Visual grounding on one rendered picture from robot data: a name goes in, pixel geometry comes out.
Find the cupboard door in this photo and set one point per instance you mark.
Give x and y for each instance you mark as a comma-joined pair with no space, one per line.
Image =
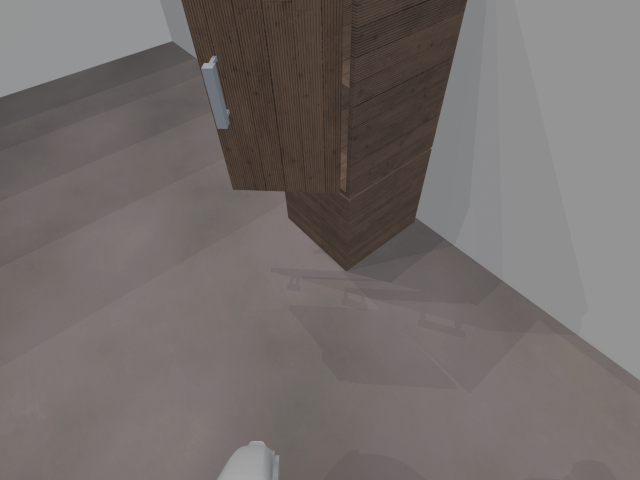
280,70

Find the robot left thigh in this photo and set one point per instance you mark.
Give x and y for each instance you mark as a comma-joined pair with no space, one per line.
252,462

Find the handle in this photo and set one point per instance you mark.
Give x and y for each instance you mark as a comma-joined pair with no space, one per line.
215,95

